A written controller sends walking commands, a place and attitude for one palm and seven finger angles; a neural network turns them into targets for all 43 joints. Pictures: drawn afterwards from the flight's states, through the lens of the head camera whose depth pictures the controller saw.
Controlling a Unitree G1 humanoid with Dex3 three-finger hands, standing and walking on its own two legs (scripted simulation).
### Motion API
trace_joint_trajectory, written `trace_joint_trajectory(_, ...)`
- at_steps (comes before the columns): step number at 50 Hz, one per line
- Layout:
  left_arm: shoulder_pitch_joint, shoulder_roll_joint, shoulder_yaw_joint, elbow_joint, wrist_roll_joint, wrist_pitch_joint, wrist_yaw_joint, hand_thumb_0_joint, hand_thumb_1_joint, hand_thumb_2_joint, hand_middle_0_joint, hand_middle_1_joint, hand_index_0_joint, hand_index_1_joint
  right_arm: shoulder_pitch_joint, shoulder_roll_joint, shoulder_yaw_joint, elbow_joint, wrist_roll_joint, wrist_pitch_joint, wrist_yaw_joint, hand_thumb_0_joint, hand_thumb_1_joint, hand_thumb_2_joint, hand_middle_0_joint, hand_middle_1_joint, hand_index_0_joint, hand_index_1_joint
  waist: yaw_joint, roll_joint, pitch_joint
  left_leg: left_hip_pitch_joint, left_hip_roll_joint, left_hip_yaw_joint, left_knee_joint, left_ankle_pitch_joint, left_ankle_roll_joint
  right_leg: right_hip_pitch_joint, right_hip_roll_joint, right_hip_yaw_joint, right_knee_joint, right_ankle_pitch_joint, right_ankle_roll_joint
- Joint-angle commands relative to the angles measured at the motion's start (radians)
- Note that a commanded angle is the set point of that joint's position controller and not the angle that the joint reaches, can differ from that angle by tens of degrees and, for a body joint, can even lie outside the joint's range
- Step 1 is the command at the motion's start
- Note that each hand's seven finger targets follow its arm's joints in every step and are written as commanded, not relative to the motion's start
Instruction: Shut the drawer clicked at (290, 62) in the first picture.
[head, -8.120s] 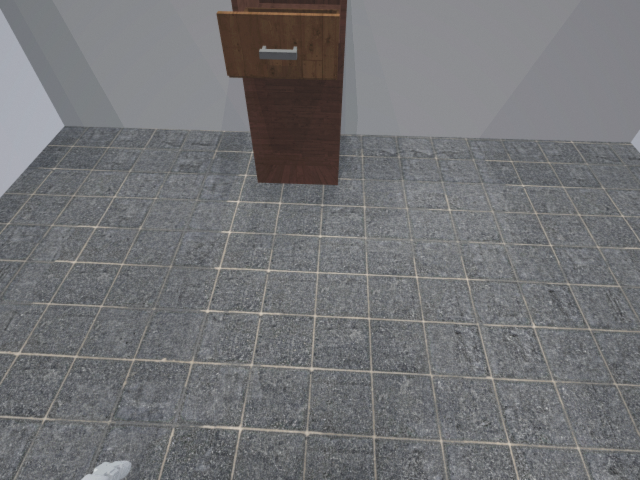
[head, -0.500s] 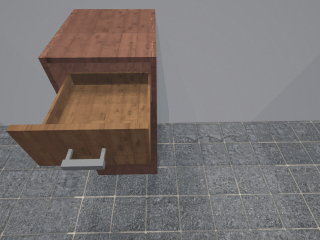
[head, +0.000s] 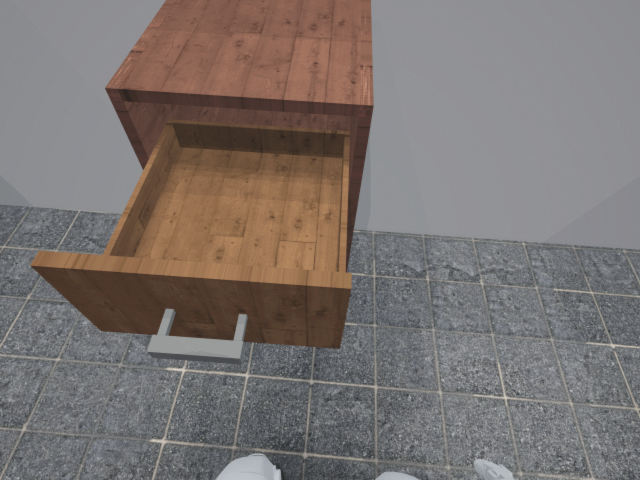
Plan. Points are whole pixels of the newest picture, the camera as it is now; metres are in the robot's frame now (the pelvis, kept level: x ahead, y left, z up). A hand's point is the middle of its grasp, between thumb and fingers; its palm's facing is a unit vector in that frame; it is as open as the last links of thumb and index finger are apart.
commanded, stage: come to a stop and stand still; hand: left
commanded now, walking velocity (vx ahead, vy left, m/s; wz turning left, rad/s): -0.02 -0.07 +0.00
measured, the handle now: (201, 334) +0.27 +0.17 +0.01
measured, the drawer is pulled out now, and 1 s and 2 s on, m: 0.29 0.29 0.29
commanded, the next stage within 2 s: look again from close up in 0.90 s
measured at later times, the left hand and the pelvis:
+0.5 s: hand out of the picture +0.02 +0.14 -0.16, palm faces +0.06 -0.98 -0.20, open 7.2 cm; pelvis -0.02 -0.04 +0.01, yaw +1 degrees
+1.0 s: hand out of the picture -0.02 +0.16 -0.16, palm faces +0.03 -0.98 -0.21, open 7.3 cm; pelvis -0.02 -0.01 +0.01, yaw +0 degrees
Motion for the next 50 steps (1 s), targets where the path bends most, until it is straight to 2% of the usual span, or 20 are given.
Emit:
trace_joint_trajectory(1, 0.128, 0.043, 0.01, -0.065, 0.004, 0.009, -0.014, 0.0, 0.9, 0.9, -0.2, -0.3, -0.2, -0.3, 0.066, -0.188, -0.06, -0.034, -0.007, 0.007, -0.009, 0.0, -0.9, -0.9, 0.2, 0.3, 0.2, 0.3, -0.029, 0.16, -0.202, 0.136, 0.298, -0.254, -0.246, 0.287, 0.165, -0.013, -0.015, 0.036, -0.019, 0.054, -0.009)
trace_joint_trajectory(3, 0.147, 0.038, 0.01, -0.074, 0.006, 0.005, -0.018, 0.0, 0.9, 0.9, -0.2, -0.3, -0.2, -0.3, 0.041, -0.18, -0.063, -0.04, -0.011, 0.014, -0.001, 0.0, -0.9, -0.9, 0.2, 0.3, 0.2, 0.3, -0.018, 0.17, -0.196, 0.068, 0.265, -0.229, -0.254, 0.113, 0.13, 0.086, -0.011, 0.005, -0.19, 0.107, -0.019)
trace_joint_trajectory(5, 0.227, 0.048, 0.014, -0.049, 0.011, -0.001, -0.019, 0.0, 0.9, 0.9, -0.2, -0.3, -0.2, -0.3, 0.018, -0.16, -0.064, -0.042, -0.005, 0.028, 0.009, 0.0, -0.9, -0.9, 0.2, 0.3, 0.2, 0.3, 0.023, 0.089, -0.171, -0.054, 0.174, -0.162, -0.198, -0.153, 0.06, 0.233, 0.011, -0.038, -0.431, 0.255, -0.024)
trace_joint_trajectory(6, 0.219, 0.096, 0.019, -0.057, 0.023, -0.007, -0.014, 0.0, 0.9, 0.9, -0.2, -0.3, -0.2, -0.3, 0.035, -0.104, -0.059, -0.042, 0.004, 0.038, 0.015, 0.0, -0.9, -0.9, 0.2, 0.3, 0.2, 0.3, 0.019, -0.073, -0.105, -0.123, 0.059, -0.09, -0.051, -0.271, 0.004, 0.196, -0.068, 0.088, -0.612, 0.2, -0.051)
trace_joint_trajectory(7, 0.131, 0.167, 0.022, -0.093, 0.028, -0.014, -0.011, 0.0, 0.9, 0.9, -0.2, -0.3, -0.2, -0.3, 0.055, -0.029, -0.048, -0.058, 0.011, 0.049, 0.024, 0.0, -0.9, -0.9, 0.2, 0.3, 0.2, 0.3, -0.012, -0.283, -0.049, -0.126, -0.041, -0.036, 0.147, -0.304, -0.045, 0.018, -0.259, 0.347, -0.793, -0.016, -0.138)
trace_joint_trajectory(8, 0.042, 0.185, 0.023, -0.128, 0.023, -0.014, -0.007, 0.0, 0.9, 0.9, -0.2, -0.3, -0.2, -0.3, 0.021, -0.057, -0.051, -0.064, 0.008, 0.059, 0.026, 0.0, -0.9, -0.9, 0.2, 0.3, 0.2, 0.3, -0.002, -0.212, -0.039, -0.037, -0.03, -0.12, 0.321, -0.315, -0.029, -0.151, -0.305, 0.378, -0.845, -0.093, -0.194)
trace_joint_trajectory(9, -0.012, 0.175, 0.025, -0.134, 0.022, -0.024, 0.0, 0.0, 0.9, 0.9, -0.2, -0.3, -0.2, -0.3, 0.04, -0.047, -0.051, -0.054, 0.004, 0.06, 0.024, 0.0, -0.9, -0.9, 0.2, 0.3, 0.2, 0.3, -0.033, -0.232, -0.029, -0.055, -0.036, -0.155, 0.385, -0.287, -0.017, -0.148, -0.271, 0.378, -0.832, -0.026, -0.195)
trace_joint_trajectory(11, -0.068, 0.131, 0.012, -0.123, 0.016, -0.036, -0.005, 0.0, 0.9, 0.9, -0.2, -0.3, -0.2, -0.3, 0.106, -0.058, -0.048, -0.002, 0.002, 0.045, 0.027, 0.0, -0.9, -0.9, 0.2, 0.3, 0.2, 0.3, -0.067, -0.149, -0.045, -0.056, -0.032, -0.139, 0.416, -0.223, -0.02, -0.04, -0.184, 0.194, -0.715, 0.289, -0.174)
trace_joint_trajectory(15, 0.037, 0.129, 0.009, -0.062, 0.008, -0.045, -0.003, 0.0, 0.9, 0.9, -0.2, -0.3, -0.2, -0.3, 0.125, -0.017, -0.023, 0.031, 0.014, 0.019, 0.013, 0.0, -0.9, -0.9, 0.2, 0.3, 0.2, 0.3, -0.02, -0.108, -0.152, 0.008, -0.042, -0.08, 0.079, -0.235, -0.046, 0.234, -0.182, 0.133, -0.569, 0.757, -0.197)
trace_joint_trajectory(17, 0.031, 0.121, 0.004, -0.031, -0.007, -0.045, -0.002, 0.0, 0.9, 0.9, -0.2, -0.3, -0.2, -0.3, 0.184, -0.01, -0.011, 0.07, 0.013, 0.01, 0.005, 0.0, -0.9, -0.9, 0.2, 0.3, 0.2, 0.3, -0.04, -0.101, -0.18, 0.155, -0.035, -0.087, -0.151, -0.056, -0.044, 0.214, -0.163, 0.126, -0.542, 0.682, -0.15)
trace_joint_trajectory(19, 0.048, 0.065, -0.007, -0.015, -0.013, -0.045, -0.008, 0.0, 0.9, 0.9, -0.2, -0.3, -0.2, -0.3, 0.196, -0.046, -0.006, 0.1, 0.008, -0.012, 0.001, 0.0, -0.9, -0.9, 0.2, 0.3, 0.2, 0.3, -0.015, 0.032, -0.18, 0.264, 0.069, -0.198, -0.23, 0.248, -0.004, 0.16, -0.074, 0.072, -0.523, 0.554, -0.065)
trace_joint_trajectory(21, 0.033, 0.057, -0.012, 0.01, -0.012, -0.044, -0.007, 0.0, 0.9, 0.9, -0.2, -0.3, -0.2, -0.3, 0.161, -0.052, 0.002, 0.121, 0.005, -0.013, -0.002, 0.0, -0.9, -0.9, 0.2, 0.3, 0.2, 0.3, -0.007, 0.091, -0.145, 0.199, 0.079, -0.2, -0.202, 0.256, 0.007, 0.188, -0.059, 0.055, -0.564, 0.507, -0.041)
trace_joint_trajectory(23, 0.02, 0.062, -0.013, 0.038, -0.014, -0.039, -0.008, 0.0, 0.9, 0.9, -0.2, -0.3, -0.2, -0.3, 0.17, -0.041, 0.009, 0.142, 0.008, -0.011, -0.001, 0.0, -0.9, -0.9, 0.2, 0.3, 0.2, 0.3, -0.005, 0.137, -0.113, 0.134, 0.072, -0.199, -0.269, 0.113, 0.0, 0.238, -0.056, 0.045, -0.579, 0.426, -0.038)
trace_joint_trajectory(26, 0.027, 0.057, -0.018, 0.064, -0.012, -0.039, -0.01, 0.0, 0.9, 0.9, -0.2, -0.3, -0.2, -0.3, 0.194, -0.032, 0.012, 0.155, 0.006, -0.006, 0.001, 0.0, -0.9, -0.9, 0.2, 0.3, 0.2, 0.3, -0.009, 0.073, -0.06, 0.108, 0.047, -0.19, -0.295, -0.024, -0.007, 0.218, -0.057, 0.063, -0.63, 0.369, -0.042)
trace_joint_trajectory(27, 0.123, 0.09, -0.03, 0.093, -0.003, -0.066, 0.036, 0.0, 0.9, 0.9, -0.2, -0.3, -0.2, -0.3, 0.128, -0.081, 0.004, 0.093, 0.019, -0.031, 0.01, 0.0, -0.9, -0.9, 0.2, 0.3, 0.2, 0.3, 0.02, 0.043, -0.056, 0.098, 0.042, -0.115, -0.076, 0.016, -0.033, 0.177, -0.12, 0.096, -0.586, 0.683, -0.042)
trace_joint_trajectory(28, 0.067, 0.133, -0.027, 0.05, -0.008, -0.079, 0.025, 0.0, 0.9, 0.9, -0.2, -0.3, -0.2, -0.3, 0.209, -0.026, 0.009, 0.074, 0.013, -0.017, 0.016, 0.0, -0.9, -0.9, 0.2, 0.3, 0.2, 0.3, -0.044, 0.047, -0.143, 0.122, -0.007, -0.131, -0.065, -0.142, -0.03, 0.167, -0.172, 0.168, -0.629, 0.42, -0.086)
trace_joint_trajectory(31, 0.0, 0.108, -0.025, 0.008, -0.005, -0.076, 0.005, 0.0, 0.9, 0.9, -0.2, -0.3, -0.2, -0.3, 0.298, -0.034, 0.015, 0.07, 0.0, -0.018, 0.023, 0.0, -0.9, -0.9, 0.2, 0.3, 0.2, 0.3, -0.073, 0.023, -0.098, 0.151, -0.004, -0.149, -0.102, -0.093, -0.007, 0.025, -0.115, 0.112, -0.629, 0.109, -0.104)
trace_joint_trajectory(36, 0.058, 0.056, -0.038, 0.017, -0.009, -0.063, -0.004, 0.0, 0.9, 0.9, -0.2, -0.3, -0.2, -0.3, 0.274, -0.054, 0.024, 0.048, 0.006, -0.036, 0.013, 0.0, -0.9, -0.9, 0.2, 0.3, 0.2, 0.3, -0.029, 0.046, -0.041, 0.031, 0.043, -0.224, -0.244, -0.086, 0.024, 0.133, -0.043, 0.057, -0.537, 0.262, -0.069)
trace_joint_trajectory(38, 0.069, 0.052, -0.043, 0.023, -0.01, -0.063, -0.005, 0.0, 0.9, 0.9, -0.2, -0.3, -0.2, -0.3, 0.274, -0.058, 0.026, 0.05, 0.008, -0.036, 0.013, 0.0, -0.9, -0.9, 0.2, 0.3, 0.2, 0.3, -0.029, -0.013, -0.026, 0.038, 0.028, -0.209, -0.247, -0.106, 0.022, 0.131, -0.054, 0.069, -0.555, 0.254, -0.068)
trace_joint_trajectory(50, 0.093, 0.046, -0.043, 0.046, -0.011, -0.064, -0.004, 0.0, 0.9, 0.9, -0.2, -0.3, -0.2, -0.3, 0.273, -0.053, 0.031, 0.109, 0.011, -0.042, 0.01, 0.0, -0.9, -0.9, 0.2, 0.3, 0.2, 0.3, -0.027, 0.017, -0.069, 0.132, 0.026, -0.179, -0.255, 0.006, 0.017, 0.149, -0.063, 0.073, -0.56, 0.356, -0.06)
